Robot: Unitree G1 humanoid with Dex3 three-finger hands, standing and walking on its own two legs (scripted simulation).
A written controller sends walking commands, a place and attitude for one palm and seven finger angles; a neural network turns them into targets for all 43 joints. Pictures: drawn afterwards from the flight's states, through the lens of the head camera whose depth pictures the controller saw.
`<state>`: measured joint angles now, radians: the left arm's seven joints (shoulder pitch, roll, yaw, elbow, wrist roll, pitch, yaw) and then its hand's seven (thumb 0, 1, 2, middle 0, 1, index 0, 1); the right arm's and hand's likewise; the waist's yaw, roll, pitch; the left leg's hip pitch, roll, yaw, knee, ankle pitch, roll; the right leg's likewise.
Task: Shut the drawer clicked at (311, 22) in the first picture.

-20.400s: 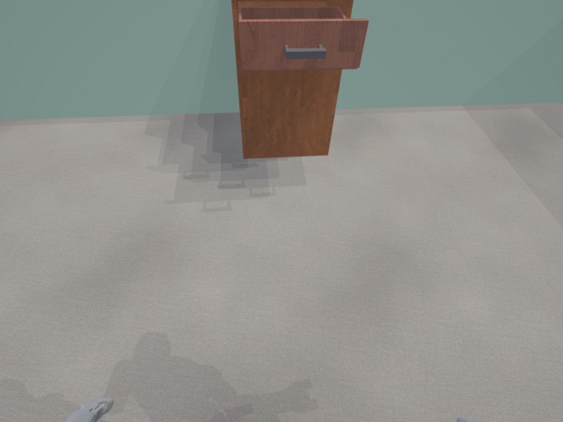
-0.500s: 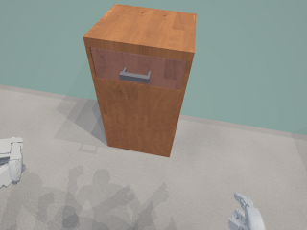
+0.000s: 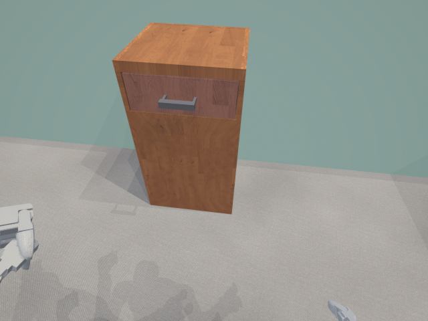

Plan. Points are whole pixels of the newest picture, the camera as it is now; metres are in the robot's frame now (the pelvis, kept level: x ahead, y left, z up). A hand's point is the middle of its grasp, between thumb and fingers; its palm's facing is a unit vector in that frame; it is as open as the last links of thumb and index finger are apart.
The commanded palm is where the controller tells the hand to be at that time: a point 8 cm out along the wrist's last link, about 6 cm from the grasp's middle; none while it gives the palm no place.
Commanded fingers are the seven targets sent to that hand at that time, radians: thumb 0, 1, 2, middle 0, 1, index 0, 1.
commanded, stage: stop stepping back and stand still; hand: left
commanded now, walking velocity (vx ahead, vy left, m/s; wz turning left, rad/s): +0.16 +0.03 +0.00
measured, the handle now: (178, 101) +0.87 +0.15 -0.04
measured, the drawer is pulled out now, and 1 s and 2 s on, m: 0.00 0.00 0.00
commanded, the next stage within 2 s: let the arm hang, fingers relaxed in 0.38 s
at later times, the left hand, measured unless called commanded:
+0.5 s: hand (33, 253) +0.18 +0.26 +0.14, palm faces +0.37 -0.81 -0.46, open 3.2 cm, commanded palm none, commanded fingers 0.00 0.90 0.90 -1.32 -1.51 -1.32 -1.51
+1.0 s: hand out of the picture -0.02 +0.20 -0.17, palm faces +0.07 -0.97 -0.24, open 4.7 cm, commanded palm none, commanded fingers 0.00 0.90 0.90 -0.32 -0.43 -0.32 -0.43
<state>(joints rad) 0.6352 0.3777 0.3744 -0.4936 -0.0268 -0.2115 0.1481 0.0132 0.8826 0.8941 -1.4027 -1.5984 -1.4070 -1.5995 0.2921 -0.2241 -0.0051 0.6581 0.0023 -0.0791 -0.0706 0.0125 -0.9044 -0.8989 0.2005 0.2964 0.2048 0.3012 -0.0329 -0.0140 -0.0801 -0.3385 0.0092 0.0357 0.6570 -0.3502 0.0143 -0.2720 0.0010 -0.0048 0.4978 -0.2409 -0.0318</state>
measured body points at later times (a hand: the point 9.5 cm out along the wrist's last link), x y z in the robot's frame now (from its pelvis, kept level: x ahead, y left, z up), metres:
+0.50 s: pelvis +0.00 +0.01 -0.01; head +0.00 +0.01 +0.44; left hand +0.16 +0.30 +0.16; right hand +0.16 -0.21 -0.09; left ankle +0.00 +0.13 -0.74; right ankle +0.02 -0.10 -0.74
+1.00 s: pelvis -0.01 +0.00 +0.00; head +0.01 +0.01 +0.45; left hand -0.03 +0.26 -0.15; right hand +0.00 -0.24 -0.15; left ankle +0.00 +0.13 -0.74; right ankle +0.02 -0.10 -0.74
